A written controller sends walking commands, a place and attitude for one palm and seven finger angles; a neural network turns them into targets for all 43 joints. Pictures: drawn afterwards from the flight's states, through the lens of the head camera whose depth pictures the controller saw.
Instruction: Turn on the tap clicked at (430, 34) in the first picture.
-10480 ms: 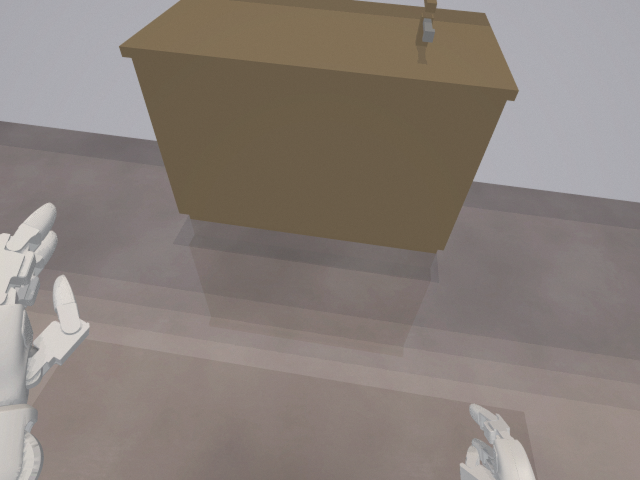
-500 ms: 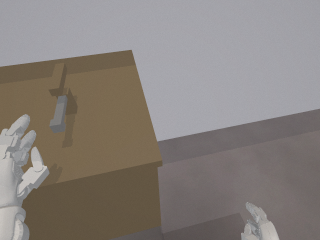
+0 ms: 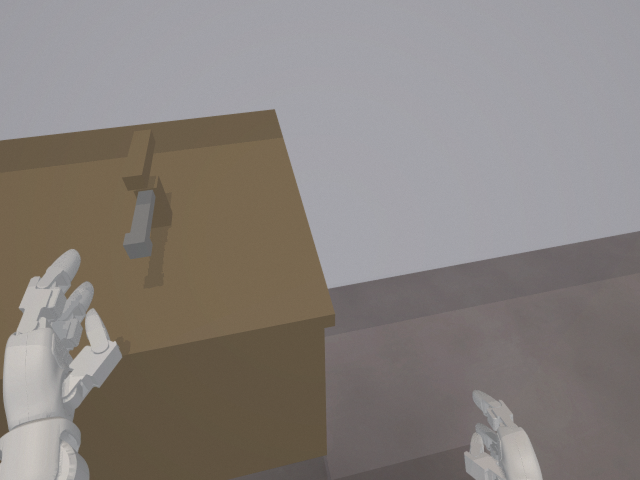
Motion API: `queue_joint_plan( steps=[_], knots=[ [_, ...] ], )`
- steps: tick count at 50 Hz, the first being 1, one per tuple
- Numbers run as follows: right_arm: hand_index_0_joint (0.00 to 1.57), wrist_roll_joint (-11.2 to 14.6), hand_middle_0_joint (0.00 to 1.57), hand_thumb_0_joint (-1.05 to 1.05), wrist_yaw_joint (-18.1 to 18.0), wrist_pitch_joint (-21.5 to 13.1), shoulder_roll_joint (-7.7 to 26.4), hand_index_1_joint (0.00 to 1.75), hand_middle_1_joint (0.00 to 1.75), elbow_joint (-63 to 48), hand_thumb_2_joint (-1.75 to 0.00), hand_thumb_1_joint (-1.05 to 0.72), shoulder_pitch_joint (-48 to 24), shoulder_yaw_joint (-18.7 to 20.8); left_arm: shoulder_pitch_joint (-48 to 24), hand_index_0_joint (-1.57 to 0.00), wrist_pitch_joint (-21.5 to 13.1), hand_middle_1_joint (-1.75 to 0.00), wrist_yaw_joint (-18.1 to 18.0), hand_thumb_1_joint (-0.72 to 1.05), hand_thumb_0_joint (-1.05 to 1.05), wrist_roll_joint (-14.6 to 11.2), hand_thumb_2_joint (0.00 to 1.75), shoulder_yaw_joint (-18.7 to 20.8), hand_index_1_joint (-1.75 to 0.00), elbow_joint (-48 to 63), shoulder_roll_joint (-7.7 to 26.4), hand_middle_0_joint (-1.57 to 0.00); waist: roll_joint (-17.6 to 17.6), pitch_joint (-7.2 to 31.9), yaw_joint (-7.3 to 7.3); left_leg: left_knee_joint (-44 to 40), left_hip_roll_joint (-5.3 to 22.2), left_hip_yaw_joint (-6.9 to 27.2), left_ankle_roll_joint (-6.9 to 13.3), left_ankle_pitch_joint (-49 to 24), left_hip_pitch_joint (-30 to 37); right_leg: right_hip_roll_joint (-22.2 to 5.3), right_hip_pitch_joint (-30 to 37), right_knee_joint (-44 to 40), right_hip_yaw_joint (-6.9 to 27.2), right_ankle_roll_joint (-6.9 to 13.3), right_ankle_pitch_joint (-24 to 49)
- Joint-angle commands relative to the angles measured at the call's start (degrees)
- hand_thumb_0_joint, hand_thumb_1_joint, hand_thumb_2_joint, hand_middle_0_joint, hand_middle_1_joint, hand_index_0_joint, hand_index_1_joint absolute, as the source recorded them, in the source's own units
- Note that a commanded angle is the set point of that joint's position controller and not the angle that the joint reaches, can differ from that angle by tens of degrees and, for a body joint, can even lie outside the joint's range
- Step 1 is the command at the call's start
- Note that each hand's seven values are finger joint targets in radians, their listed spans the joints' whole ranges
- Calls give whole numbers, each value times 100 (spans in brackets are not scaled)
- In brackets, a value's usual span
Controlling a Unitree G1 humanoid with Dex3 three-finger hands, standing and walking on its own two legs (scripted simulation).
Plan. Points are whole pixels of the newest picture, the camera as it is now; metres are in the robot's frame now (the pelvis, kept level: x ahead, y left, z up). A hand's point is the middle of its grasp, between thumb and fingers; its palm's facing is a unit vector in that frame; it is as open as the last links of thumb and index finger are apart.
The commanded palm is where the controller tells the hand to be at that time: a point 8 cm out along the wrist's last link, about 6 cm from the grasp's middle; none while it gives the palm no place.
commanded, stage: turn the palm inward beside the body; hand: left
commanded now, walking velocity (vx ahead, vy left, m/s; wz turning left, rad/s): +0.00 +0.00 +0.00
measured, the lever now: (138, 244) +0.37 +0.32 +0.10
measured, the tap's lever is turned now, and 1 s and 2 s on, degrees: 0 0 0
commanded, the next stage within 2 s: reach beside the lever's end, fingers flat in 0.72 s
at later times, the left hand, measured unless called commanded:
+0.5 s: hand (127, 352) +0.19 +0.22 +0.14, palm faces +0.51 -0.85 -0.10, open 7.4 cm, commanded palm +0.13 +0.26 +0.15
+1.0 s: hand (128, 336) +0.21 +0.23 +0.13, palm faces +0.53 -0.84 -0.11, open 7.4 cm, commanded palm +0.16 +0.28 +0.15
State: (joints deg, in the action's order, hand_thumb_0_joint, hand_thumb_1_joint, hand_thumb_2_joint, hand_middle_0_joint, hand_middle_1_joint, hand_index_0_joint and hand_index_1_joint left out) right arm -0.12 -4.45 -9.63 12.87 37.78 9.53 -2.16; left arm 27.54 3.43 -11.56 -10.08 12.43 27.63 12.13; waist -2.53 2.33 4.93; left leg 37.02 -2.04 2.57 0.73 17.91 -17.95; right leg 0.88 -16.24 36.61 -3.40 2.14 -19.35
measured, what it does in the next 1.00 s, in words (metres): stands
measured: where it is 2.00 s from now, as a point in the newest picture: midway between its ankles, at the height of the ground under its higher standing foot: outside the picture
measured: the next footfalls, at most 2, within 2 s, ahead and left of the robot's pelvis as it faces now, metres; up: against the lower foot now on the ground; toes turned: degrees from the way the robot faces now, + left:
none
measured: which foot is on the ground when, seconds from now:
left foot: down 0.00-1.00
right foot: down 0.00-1.00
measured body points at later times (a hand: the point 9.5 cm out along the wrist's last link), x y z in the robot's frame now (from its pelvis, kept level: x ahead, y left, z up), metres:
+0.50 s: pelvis +0.00 -0.01 +0.00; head -0.02 -0.03 +0.45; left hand +0.16 +0.27 +0.15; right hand +0.21 -0.22 -0.07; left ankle +0.02 +0.11 -0.72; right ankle +0.00 -0.09 -0.72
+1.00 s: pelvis +0.01 -0.01 +0.00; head +0.00 -0.03 +0.45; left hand +0.18 +0.28 +0.14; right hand +0.22 -0.22 -0.08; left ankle +0.02 +0.11 -0.72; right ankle +0.00 -0.09 -0.72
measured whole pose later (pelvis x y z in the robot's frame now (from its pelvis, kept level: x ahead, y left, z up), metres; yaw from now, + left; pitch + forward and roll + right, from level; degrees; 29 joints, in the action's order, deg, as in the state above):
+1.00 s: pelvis +0.01 -0.01 +0.00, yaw +0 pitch -1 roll +0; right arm 0.3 -5.3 -9.8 13.2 38.4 9.4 -1.9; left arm 25.6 6.6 -12.8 -11.9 12.6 25.5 10.6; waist -3.0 2.3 4.9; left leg 35.8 -1.7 3.1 0.3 18.4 -16.8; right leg 1.3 -14.8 35.1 -3.9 2.6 -19.8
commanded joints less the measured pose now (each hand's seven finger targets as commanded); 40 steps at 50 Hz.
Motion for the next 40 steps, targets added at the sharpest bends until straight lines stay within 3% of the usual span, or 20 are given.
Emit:
queue_joint_plan(
  steps=[1,2,5,7,11,14,16,19,22,25,27,29,31,34,37,38,40],
  knots=[
    [20,-13,20,0,-51,-336,609,30,30,-927,-90,-90,-891,224,-356,-20,-358,-30,-80,90,0,16,90,519,-30,1348,793,-20,50,329,6,-678,56,74,55,-392,82,-44,-21,-836,157,-73,284],
    [20,7,20,0,-39,-351,599,30,30,-964,-90,-90,-899,215,-448,-20,-374,-30,-75,90,0,11,90,346,-30,1427,630,-20,85,304,-49,-677,66,72,52,-372,73,-67,-51,-820,136,-82,267],
    [20,-9,20,0,-32,-387,606,30,30,-965,-90,-90,-904,225,-318,-20,-389,-30,-124,90,0,-24,90,381,-30,1414,637,-20,133,328,-17,-644,52,70,72,-290,43,-61,-59,-843,166,-89,182],
    [20,7,20,0,-34,-397,588,30,30,-960,-90,-90,-919,207,-380,-20,-381,-30,-162,90,0,-11,90,322,-30,1508,590,-20,-29,249,-50,-662,50,64,63,-235,44,-83,-77,-871,174,-79,128],
    [20,6,20,0,-53,-417,592,30,30,-902,-90,-90,-897,221,-369,-20,-329,-30,-206,90,0,-59,90,484,-30,1452,711,-20,128,253,-3,-610,37,39,80,-286,12,-93,-4,-952,227,-93,156],
    [20,8,20,0,-54,-441,599,30,30,-920,-90,-90,-921,226,-349,-20,-258,-30,-179,90,0,-146,90,413,-30,1410,580,-20,247,369,-19,-579,34,33,96,-430,53,-113,65,-935,232,-112,350],
    [20,37,20,0,-67,-431,592,30,30,-884,-90,-90,-927,216,-355,-20,-148,-30,-149,90,0,-167,90,427,-30,1385,603,-20,31,273,0,-595,30,12,89,-420,69,-124,72,-1009,263,-104,329],
    [20,25,20,0,-66,-457,595,30,30,-913,-90,-90,-909,218,-341,-20,-124,-30,-134,90,0,-158,90,373,-30,1407,551,-20,324,300,-16,-605,30,23,106,-580,108,-117,117,-952,228,-117,577],
    [20,29,20,0,-60,-442,575,30,30,-926,-90,-90,-894,204,-394,-20,-112,-30,-139,90,0,-127,90,369,-30,1460,549,-20,104,306,-5,-625,33,14,85,-636,152,-119,105,-928,204,-108,624],
    [20,20,20,0,-52,-441,595,30,30,-931,-90,-90,-863,223,-361,-20,-131,-30,-137,90,0,-143,90,417,-30,1449,564,-20,287,389,4,-592,37,2,90,-772,159,-107,182,-880,196,-115,832],
    [20,13,20,0,-45,-433,575,30,30,-932,-90,-90,-853,213,-378,-20,-132,-30,-156,90,0,-104,90,399,-30,1525,556,-20,64,423,-3,-602,32,-2,74,-865,220,-118,200,-847,180,-98,935],
    [20,18,20,0,-43,-421,591,30,30,-938,-90,-90,-834,221,-312,-20,-118,-30,-149,90,0,-132,90,395,-30,1416,531,-20,220,449,3,-572,39,0,79,-900,199,-105,196,-830,174,-111,1008],
    [20,19,20,0,-48,-398,587,30,30,-913,-90,-90,-810,231,-303,-20,-106,-30,-138,90,0,-119,90,443,-30,1454,582,-20,114,436,20,-569,43,-20,68,-1008,239,-103,240,-840,176,-96,1139],
    [20,23,20,0,-47,-393,597,30,30,-953,-90,-90,-819,238,-292,-20,-97,-30,-119,90,0,-155,90,409,-30,1415,517,-20,336,488,-4,-539,47,-21,80,-1055,216,-114,255,-807,173,-123,1266],
    [20,30,20,0,-52,-377,579,30,30,-961,-90,-90,-829,224,-382,-20,-87,-30,-113,90,0,-100,90,340,-30,1529,507,-20,6,466,-9,-577,45,-28,57,-1063,281,-122,237,-809,171,-94,1212],
    [20,26,20,0,-60,-380,571,30,30,-963,-90,-90,-813,223,-360,-20,-92,-30,-119,90,0,-115,90,363,-30,1477,507,-20,210,446,-12,-566,52,-11,68,-1074,267,-105,224,-799,151,-107,1240],
    [20,20,20,0,-58,-374,585,30,30,-968,-90,-90,-791,226,-331,-20,-95,-30,-112,90,0,-123,90,403,-30,1456,540,-20,247,500,4,-554,38,-7,71,-1093,232,-109,268,-779,160,-108,1292]
  ],
)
